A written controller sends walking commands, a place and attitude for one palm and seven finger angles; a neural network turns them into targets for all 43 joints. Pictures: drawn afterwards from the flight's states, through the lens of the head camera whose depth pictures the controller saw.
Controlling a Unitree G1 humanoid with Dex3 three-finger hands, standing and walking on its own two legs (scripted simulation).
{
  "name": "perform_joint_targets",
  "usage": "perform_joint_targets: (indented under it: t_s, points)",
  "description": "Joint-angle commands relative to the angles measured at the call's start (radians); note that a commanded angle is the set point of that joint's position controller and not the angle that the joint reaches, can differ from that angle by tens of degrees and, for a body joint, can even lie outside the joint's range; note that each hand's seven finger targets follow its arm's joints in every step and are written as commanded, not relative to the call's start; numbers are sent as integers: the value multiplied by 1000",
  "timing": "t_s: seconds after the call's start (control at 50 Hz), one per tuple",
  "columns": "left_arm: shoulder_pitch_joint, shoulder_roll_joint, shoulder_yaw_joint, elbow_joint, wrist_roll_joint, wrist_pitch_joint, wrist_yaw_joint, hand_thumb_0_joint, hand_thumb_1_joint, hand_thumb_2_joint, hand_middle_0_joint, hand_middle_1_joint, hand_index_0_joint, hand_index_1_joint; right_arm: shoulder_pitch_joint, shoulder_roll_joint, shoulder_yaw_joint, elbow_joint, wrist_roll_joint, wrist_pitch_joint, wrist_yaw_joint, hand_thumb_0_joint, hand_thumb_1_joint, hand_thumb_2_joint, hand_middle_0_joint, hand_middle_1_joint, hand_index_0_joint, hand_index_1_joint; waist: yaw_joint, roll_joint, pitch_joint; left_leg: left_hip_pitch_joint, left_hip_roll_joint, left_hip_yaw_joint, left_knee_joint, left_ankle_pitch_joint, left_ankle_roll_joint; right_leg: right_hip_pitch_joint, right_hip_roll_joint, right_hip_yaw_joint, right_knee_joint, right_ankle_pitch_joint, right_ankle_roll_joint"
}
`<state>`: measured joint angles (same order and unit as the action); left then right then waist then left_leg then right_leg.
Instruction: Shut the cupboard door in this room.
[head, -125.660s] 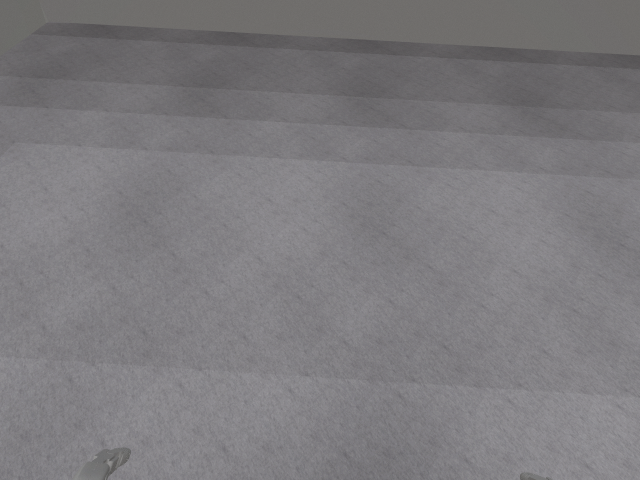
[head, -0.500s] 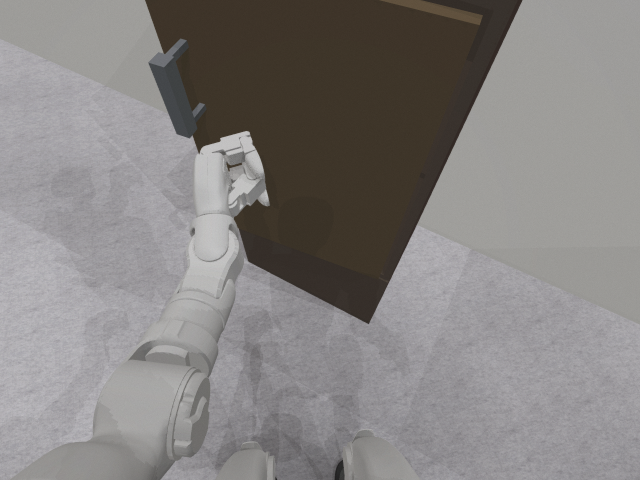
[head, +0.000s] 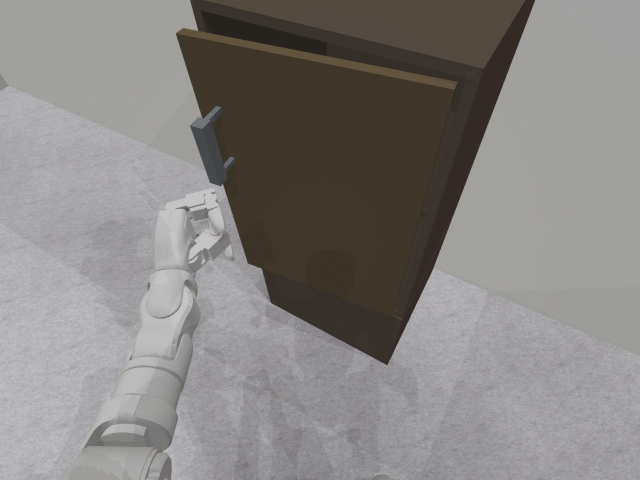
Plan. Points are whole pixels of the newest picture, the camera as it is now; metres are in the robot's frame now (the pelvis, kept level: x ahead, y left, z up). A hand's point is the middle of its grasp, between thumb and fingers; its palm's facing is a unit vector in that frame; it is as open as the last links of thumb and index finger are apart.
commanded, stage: draw the hand back to the body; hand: left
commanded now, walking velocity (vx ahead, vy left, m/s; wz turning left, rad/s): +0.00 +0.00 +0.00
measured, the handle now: (217, 146) +0.63 +0.17 +0.05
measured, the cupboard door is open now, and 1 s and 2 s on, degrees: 7 7 7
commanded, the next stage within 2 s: step back with the hand held close in 1.26 s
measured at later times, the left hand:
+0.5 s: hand (89, 310) +0.27 +0.22 +0.14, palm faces +0.21 -0.95 -0.24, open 3.5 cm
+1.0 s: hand out of the picture +0.19 +0.31 +0.20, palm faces +0.51 -0.74 -0.43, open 6.9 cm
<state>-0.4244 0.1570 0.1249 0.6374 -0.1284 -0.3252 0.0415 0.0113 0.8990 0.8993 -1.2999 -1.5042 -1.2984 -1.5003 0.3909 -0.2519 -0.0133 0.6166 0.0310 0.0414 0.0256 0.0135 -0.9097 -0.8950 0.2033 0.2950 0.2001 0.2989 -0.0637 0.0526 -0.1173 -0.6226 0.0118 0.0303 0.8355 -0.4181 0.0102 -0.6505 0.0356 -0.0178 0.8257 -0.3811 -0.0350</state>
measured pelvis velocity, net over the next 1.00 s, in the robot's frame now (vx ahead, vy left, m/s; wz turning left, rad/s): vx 0.02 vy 0.03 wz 0.04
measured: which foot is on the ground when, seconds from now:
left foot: down 0.00-1.00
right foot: down 0.00-1.00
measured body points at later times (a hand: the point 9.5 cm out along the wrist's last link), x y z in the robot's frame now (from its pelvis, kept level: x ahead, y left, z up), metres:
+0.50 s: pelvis +0.01 +0.03 +0.04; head +0.00 +0.01 +0.49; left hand +0.25 +0.27 +0.16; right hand +0.22 -0.17 -0.03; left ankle -0.01 +0.11 -0.70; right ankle +0.01 -0.10 -0.70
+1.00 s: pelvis +0.02 +0.03 +0.04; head -0.01 +0.00 +0.49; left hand +0.15 +0.34 +0.23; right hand +0.21 -0.19 -0.05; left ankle -0.01 +0.11 -0.70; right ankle +0.01 -0.10 -0.70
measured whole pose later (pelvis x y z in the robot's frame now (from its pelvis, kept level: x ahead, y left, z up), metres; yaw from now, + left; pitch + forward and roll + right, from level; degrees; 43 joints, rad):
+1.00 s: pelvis +0.02 +0.03 +0.04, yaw +2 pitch -3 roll -1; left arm 0.48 0.36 0.37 -0.39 -0.07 -0.06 0.11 0.01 0.89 0.90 -0.30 -0.41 -0.30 -0.40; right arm 0.21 -0.25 0.02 0.62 0.03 -0.07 -0.06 0.02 -0.91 -0.90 0.20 0.30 0.20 0.30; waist 0.07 0.08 -0.01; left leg -0.11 -0.04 0.00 0.44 -0.27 0.04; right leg -0.11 -0.01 -0.04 0.40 -0.24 0.01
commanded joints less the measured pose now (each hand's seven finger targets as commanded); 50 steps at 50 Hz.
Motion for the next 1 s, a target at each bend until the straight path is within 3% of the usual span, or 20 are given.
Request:
perform_joint_targets:
  t_s: [0.0, 0.02, 0.1, 0.16, 0.18, 0.22, 0.24, 0.3, 0.42, 0.58, 0.66, 0.72, 0.74, 0.86, 0.88, 0.92, 0.98]
  points:
    - [-286, 98, 2, -423, -56, -2, -15, 0, 900, 900, -1300, -1500, -1300, -1500, -91, -113, -37, -174, 16, -72, -37, 0, -900, -900, 200, 300, 200, 300, 14, -110, -269, 167, -28, 5, -147, 201, 31, 310, -16, 21, -199, 267, 29]
    - [-258, 114, 1, -477, -46, -11, -11, 0, 900, 900, -1300, -1500, -1300, -1500, -103, -110, -33, -177, 15, -80, -42, 0, -900, -900, 200, 300, 200, 300, 24, -63, -261, 198, -24, 0, -156, 226, 30, 310, -15, 13, -188, 292, 23]
    - [-87, 139, 3, -545, -23, -14, -22, 0, 900, 900, -1245, -1440, -1245, -1440, -155, -103, -19, -185, 16, -102, -40, 0, -900, -900, 200, 300, 200, 300, 48, -31, -205, 228, -20, -10, -190, 226, 24, 309, -17, 2, -189, 281, 15]
    - [-6, 143, -2, -578, -32, 47, -52, 0, 900, 900, -1163, -1350, -1163, -1350, -196, -103, -12, -203, 27, -103, -43, 0, -900, -900, 200, 300, 200, 300, 55, -17, -152, 241, -22, -14, -221, 188, 22, 322, -23, 1, -218, 230, 14]
    - [30, 201, -52, -642, 36, 74, -25, 0, 900, 900, -1135, -1320, -1135, -1320, -227, -78, -18, -209, 27, -76, -61, 0, -900, -900, 200, 300, 200, 300, 55, -72, -155, 275, -22, -19, -268, 187, 21, 382, -46, 49, -279, 207, 20]
    - [109, 212, -23, -709, 34, 114, -5, 0, 900, 900, -1080, -1260, -1080, -1260, -252, -79, -11, -228, 26, -64, -81, 0, -900, -900, 200, 300, 200, 300, 60, -94, -128, 296, -19, -23, -291, 200, 26, 415, -50, 46, -316, 205, 23]
    - [134, 195, -42, -742, 36, 130, -2, 0, 900, 900, -1053, -1230, -1053, -1230, -269, -76, -3, -231, 27, -58, -87, 0, -900, -900, 200, 300, 200, 300, 58, -54, -102, 325, -15, -23, -305, 215, 27, 417, -51, 40, -320, 224, 20]
    - [169, 208, -35, -819, 47, 172, 14, 0, 900, 900, -970, -1140, -970, -1140, -288, -71, 14, -228, 22, -54, -100, 0, -900, -900, 200, 300, 200, 300, 58, -42, -55, 387, -8, -41, -353, 244, 23, 430, -41, 14, -349, 247, 14]
    - [307, 239, 11, -961, 56, 222, 36, 0, 900, 900, -805, -960, -805, -960, -306, -73, 28, -218, 6, -74, -111, 0, -900, -900, 200, 300, 200, 300, 75, 18, -43, 481, 4, -63, -424, 344, 12, 507, -36, -7, -401, 309, 8]
    - [543, 287, 119, -1135, 61, 235, 54, 0, 900, 900, -585, -720, -585, -720, -323, -65, 33, -206, -10, -100, -97, 0, -900, -900, 200, 300, 200, 300, 100, 24, -24, 512, 19, -75, -466, 476, -13, 581, -37, -25, -428, 358, 9]
    - [642, 329, 204, -1155, 59, 240, 59, 0, 900, 900, -475, -600, -475, -600, -326, -66, 25, -196, -14, -105, -95, 0, -900, -900, 200, 300, 200, 300, 110, -5, 4, 496, 16, -64, -471, 476, -14, 595, -38, -25, -441, 370, 12]
    - [711, 365, 268, -1184, 55, 235, 63, 0, 900, 900, -393, -510, -393, -510, -329, -73, 17, -186, -15, -116, -95, 0, -900, -900, 200, 300, 200, 300, 120, 9, 14, 485, 16, -61, -474, 462, -12, 603, -37, -23, -453, 361, 13]
    - [708, 356, 265, -1224, 55, 228, 63, 0, 900, 900, -365, -480, -365, -480, -329, -68, 16, -188, -11, -120, -93, 0, -900, -900, 200, 300, 200, 300, 116, 44, 1, 493, 16, -61, -474, 469, -16, 607, -41, -23, -446, 357, 14]
    - [833, 425, 387, -1271, 49, 207, 81, 0, 900, 900, -200, -300, -200, -300, -324, -70, 5, -177, -9, -154, -94, 0, -900, -900, 200, 300, 200, 300, 133, 37, 16, 470, 14, -59, -474, 448, -19, 609, -37, -26, -447, 343, 13]
    - [827, 377, 342, -1251, 51, 207, 77, 0, 900, 900, -200, -300, -200, -300, -324, -71, 6, -170, -9, -158, -94, 0, -900, -900, 200, 300, 200, 300, 123, 35, 44, 469, 13, -57, -477, 431, -16, 583, -38, -27, -450, 328, 15]
    - [800, 341, 301, -1222, 57, 212, 76, 0, 900, 900, -200, -300, -200, -300, -322, -83, -1, -159, -9, -167, -95, 0, -900, -900, 200, 300, 200, 300, 108, 17, 99, 465, 16, -59, -486, 380, -10, 539, -37, -26, -468, 283, 19]
    - [767, 342, 295, -1178, 59, 211, 84, 0, 900, 900, -200, -300, -200, -300, -314, -91, -5, -153, -10, -170, -102, 0, -900, -900, 200, 300, 200, 300, 105, -31, 126, 453, 10, -57, -494, 303, 2, 516, -40, -24, -474, 230, 22]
